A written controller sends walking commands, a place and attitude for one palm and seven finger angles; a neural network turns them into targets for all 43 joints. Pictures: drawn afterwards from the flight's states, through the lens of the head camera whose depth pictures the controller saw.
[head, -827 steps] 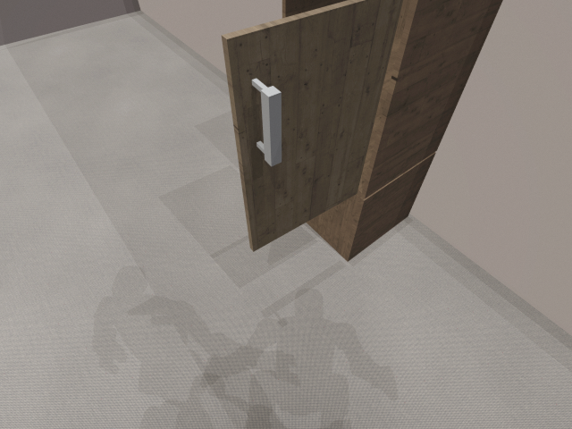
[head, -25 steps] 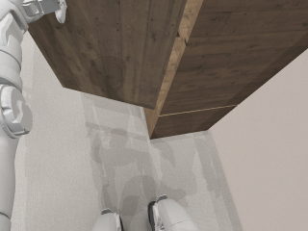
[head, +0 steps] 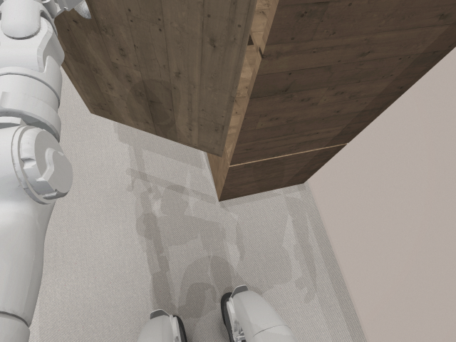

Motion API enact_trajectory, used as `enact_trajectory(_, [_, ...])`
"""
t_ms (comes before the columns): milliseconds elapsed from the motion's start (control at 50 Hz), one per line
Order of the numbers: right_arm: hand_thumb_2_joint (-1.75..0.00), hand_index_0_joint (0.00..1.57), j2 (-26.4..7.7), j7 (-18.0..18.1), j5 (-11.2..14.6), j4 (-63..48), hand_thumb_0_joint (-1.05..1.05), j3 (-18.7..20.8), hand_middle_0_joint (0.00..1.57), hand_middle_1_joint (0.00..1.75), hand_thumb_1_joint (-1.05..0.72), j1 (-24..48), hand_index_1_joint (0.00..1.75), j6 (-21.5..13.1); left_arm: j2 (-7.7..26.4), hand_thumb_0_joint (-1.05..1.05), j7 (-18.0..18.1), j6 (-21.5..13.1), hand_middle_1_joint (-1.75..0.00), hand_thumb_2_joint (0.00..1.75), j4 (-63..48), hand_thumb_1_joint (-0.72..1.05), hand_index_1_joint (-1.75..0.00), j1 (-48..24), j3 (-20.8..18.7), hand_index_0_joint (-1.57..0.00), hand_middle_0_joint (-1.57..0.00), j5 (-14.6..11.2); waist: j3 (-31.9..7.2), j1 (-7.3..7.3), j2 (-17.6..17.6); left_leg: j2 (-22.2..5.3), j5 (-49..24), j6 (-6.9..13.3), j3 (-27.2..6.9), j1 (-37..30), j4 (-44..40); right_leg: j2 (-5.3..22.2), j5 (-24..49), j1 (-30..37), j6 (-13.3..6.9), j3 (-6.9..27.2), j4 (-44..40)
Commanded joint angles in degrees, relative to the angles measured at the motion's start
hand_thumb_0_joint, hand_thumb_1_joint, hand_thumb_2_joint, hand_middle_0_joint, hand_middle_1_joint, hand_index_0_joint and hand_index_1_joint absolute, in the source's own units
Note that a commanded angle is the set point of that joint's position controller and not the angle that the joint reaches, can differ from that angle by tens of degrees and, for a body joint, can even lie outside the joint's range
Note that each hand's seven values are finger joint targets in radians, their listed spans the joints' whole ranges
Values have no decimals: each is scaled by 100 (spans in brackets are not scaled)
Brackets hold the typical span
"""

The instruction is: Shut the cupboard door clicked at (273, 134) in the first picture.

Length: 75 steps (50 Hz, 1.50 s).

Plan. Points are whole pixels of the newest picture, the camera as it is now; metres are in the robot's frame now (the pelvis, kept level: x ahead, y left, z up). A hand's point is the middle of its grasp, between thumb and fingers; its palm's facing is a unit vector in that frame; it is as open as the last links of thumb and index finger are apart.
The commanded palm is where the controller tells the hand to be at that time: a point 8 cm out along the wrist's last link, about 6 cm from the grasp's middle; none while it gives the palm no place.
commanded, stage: pull the fist back off the door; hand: left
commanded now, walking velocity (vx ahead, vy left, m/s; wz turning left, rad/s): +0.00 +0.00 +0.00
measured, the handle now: out of the picture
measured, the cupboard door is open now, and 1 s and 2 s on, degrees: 58 58 58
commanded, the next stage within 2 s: draw the hand back to the body in 0.58 s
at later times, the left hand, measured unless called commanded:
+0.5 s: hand (79, 38) +0.53 +0.09 +0.15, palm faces -0.04 -1.00 +0.01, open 3.1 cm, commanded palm +0.51 +0.13 +0.15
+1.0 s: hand (43, 85) +0.46 +0.12 +0.16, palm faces +0.00 -1.00 -0.01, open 3.1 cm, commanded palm +0.42 +0.17 +0.18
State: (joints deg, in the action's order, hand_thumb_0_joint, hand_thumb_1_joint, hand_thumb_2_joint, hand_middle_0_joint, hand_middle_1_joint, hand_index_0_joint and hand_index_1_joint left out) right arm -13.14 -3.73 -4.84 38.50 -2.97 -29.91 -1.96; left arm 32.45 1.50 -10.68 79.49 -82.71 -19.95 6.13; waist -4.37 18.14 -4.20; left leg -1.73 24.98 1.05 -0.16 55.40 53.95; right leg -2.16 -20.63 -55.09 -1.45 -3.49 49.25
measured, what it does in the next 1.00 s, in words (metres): stands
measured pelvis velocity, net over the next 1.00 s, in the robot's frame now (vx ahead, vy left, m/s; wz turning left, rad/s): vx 0.01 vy -0.01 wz -0.01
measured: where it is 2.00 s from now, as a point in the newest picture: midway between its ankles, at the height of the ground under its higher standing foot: outside the picture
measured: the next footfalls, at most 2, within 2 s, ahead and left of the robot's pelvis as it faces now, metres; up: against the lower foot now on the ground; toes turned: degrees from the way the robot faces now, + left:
none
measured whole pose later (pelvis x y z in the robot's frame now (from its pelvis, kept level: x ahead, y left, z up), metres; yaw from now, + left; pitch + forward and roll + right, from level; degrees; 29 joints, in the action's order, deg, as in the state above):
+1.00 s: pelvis +0.01 -0.01 +0.04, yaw -1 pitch +10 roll +0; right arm -15.1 0.2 2.0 37.9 0.1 -26.9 0.1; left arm 15.7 -5.8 -13.3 50.9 -39.0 -14.9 -8.4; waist -6.0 5.9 -3.5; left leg -1.3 21.4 0.8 2.4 28.7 39.8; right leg -2.1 -18.1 -30.6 -1.6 -0.7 38.4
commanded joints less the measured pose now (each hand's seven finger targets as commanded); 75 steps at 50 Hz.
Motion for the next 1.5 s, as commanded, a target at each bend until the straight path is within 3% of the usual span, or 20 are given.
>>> enact_trajectory(0, [-90,20,-1339,164,131,-119,0,509,20,30,-90,-1563,30,114,1056,0,-441,-79,-150,90,-1181,90,-150,-3014,-180,-130,-130,-350,-3603,1,-618,151,-2424,93,-234,-2442,-580,-85,2500,2315,62,247,-748])
enact_trajectory(80, [-90,20,-1238,176,103,-148,0,510,20,30,-90,-1515,30,-7,1093,0,-331,-623,-150,90,-1913,90,-150,-2647,-496,-130,-130,-629,-3682,-224,-749,119,-2787,48,-229,-2846,-710,-119,2753,2495,47,241,-806])
enact_trajectory(140, [-90,20,-1198,95,79,-110,0,559,20,30,-90,-1493,30,-46,610,0,-207,-987,-150,90,-1884,90,-150,-1801,-180,-130,-130,-525,-3198,-300,-556,107,-2955,26,-194,-2961,-797,-127,2777,2402,40,155,-836])
enact_trajectory(240, [-90,20,-1221,58,195,-151,0,651,20,30,-90,-1377,30,112,-236,0,-346,-605,-150,90,-1290,90,-150,-623,351,-130,-130,-568,-2411,-408,-58,131,-2826,30,-74,-2829,-1068,-99,2706,2486,39,84,-1028])
enact_trajectory(340, [-90,20,-1143,124,267,-250,0,694,20,30,-90,-1020,30,88,-768,0,-363,-812,-150,90,-2428,90,-150,-1142,544,-130,-130,-1047,-2511,-443,-188,117,-2935,6,-81,-3442,-1123,-111,2711,2453,52,105,-1108])
enact_trajectory(360, [-90,20,-1169,132,253,-191,0,712,20,30,-90,-949,30,47,-522,0,-307,-1002,-150,90,-2819,90,-150,-1289,338,-130,-130,-1077,-2820,-536,-422,99,-3102,-31,-136,-3697,-1079,-115,2748,2446,50,140,-1053])
enact_trajectory(440, [-90,20,-1050,129,275,-115,0,730,20,30,-90,-718,30,-87,-990,0,-133,-1480,-150,90,-3480,90,-150,-1299,817,-130,-130,-1030,-3118,-552,-629,24,-3777,-128,-286,-4298,-951,-108,2738,2245,60,73,-869])
enact_trajectory(480, [-90,20,-1067,119,296,-31,0,732,20,30,-90,-599,30,-71,-1045,0,-79,-1396,-150,90,-3032,90,-150,-839,842,-130,-130,-909,-2906,-595,-338,18,-3625,-145,-282,-4126,-983,-95,2618,2172,69,53,-868])
enact_trajectory(580, [-90,20,-1111,220,365,-33,0,642,20,30,-90,-416,30,17,-861,0,104,-810,-150,90,-1738,90,-150,-982,736,-130,-130,-749,-1883,-428,488,180,-2008,-3,-126,-2953,-1283,-21,2093,2329,83,112,-1050])
enact_trajectory(680, [-90,20,-1108,276,331,-146,0,562,20,30,-90,-296,30,-118,-575,0,57,-1054,-150,90,-1917,90,-150,-1329,464,-130,-130,-922,-2423,-503,317,216,-2056,-5,-151,-3066,-1215,3,2154,2530,61,213,-962])
enact_trajectory(760, [-90,20,-1098,268,370,-444,0,577,20,30,-90,-209,30,-137,54,0,-261,-1377,-150,90,-2346,90,-150,230,-93,-130,-130,-902,-3264,-1137,185,230,-2696,-25,-15,-3215,-1222,19,2805,3339,12,269,-804])
enact_trajectory(780, [-90,20,-1051,263,400,-557,0,576,20,30,-90,-133,30,-115,-175,0,-377,-1362,-150,90,-2551,90,-150,586,123,-130,-130,-889,-3313,-1209,128,223,-2797,-26,36,-3228,-1248,10,2932,3461,13,265,-802])
enact_trajectory(920, [-90,20,-978,438,712,-916,0,618,20,30,-90,422,30,-60,-643,0,-826,-646,-150,90,-4441,90,-150,1581,420,-130,-130,-1613,-2461,-1323,704,204,-2156,100,239,-3286,-1758,-39,2870,4180,75,253,-1445])
enact_trajectory(940, [-90,20,-940,488,746,-961,0,596,20,30,-90,562,30,-98,-684,0,-841,-664,-150,90,-4960,90,-150,1603,546,-130,-130,-1677,-2418,-1352,329,204,-2186,107,262,-3492,-1803,-19,2815,4205,56,268,-1487])
enact_trajectory(1060, [-90,20,-803,621,768,-871,0,518,20,30,-90,1061,30,-324,-670,0,-878,-613,-150,90,-6018,90,-150,2673,734,-130,-130,-1586,-1787,-1498,-62,199,-2042,120,196,-3959,-2085,12,2382,4036,44,245,-1690])
enact_trajectory(1180, [-90,20,-844,727,897,-1128,0,390,20,30,-90,1772,30,-375,-754,0,-1269,343,-135,90,-6028,90,-135,4209,683,-116,-116,-1960,-888,-1782,663,259,-1229,118,168,-3724,-2480,145,1468,4202,79,273,-2124])
enact_trajectory(1200, [-90,20,-636,780,851,-1294,0,384,20,30,-90,1991,30,-308,-669,0,-702,15,-132,90,-7120,90,-132,4203,961,-113,-113,-1433,-725,-1726,772,266,-1262,105,248,-3867,-2668,277,1134,4238,140,516,-2460])
enact_trajectory(1260, [-90,20,-669,847,824,-1250,0,351,20,30,-90,2285,30,-194,-809,0,-166,100,-123,90,-7369,90,-123,5256,937,-105,-105,-1313,-455,-1790,848,212,-1145,101,196,-4069,-2821,302,787,4344,147,482,-2658])
enact_trajectory(1400, [-90,20,-566,921,735,-1221,0,239,20,30,-90,2553,30,-231,-603,0,269,106,-102,90,-8939,90,-102,5460,862,-86,-86,-1051,-584,-1805,-123,206,-1461,56,135,-4889,-3230,217,1104,4685,51,298,-2836])
enact_trajectory(1480, [-90,20,-526,902,661,-1188,0,219,20,30,-90,2582,30,-327,-679,0,390,142,-90,90,-9584,90,-90,6381,838,-75,-75,-1013,-579,-1865,-300,164,-1899,7,62,-5129,-3385,182,1475,5000,3,211,-2867])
